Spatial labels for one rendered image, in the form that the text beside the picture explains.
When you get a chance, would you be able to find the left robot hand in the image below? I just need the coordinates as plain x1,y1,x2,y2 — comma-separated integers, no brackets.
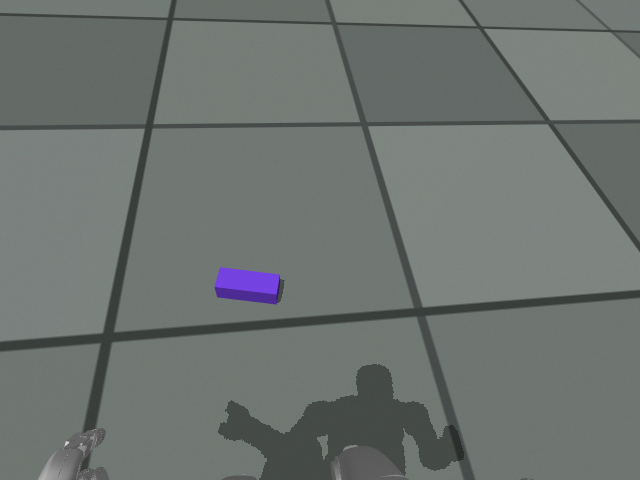
38,428,109,480

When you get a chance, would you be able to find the carton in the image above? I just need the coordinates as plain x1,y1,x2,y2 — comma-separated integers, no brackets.
215,267,280,305

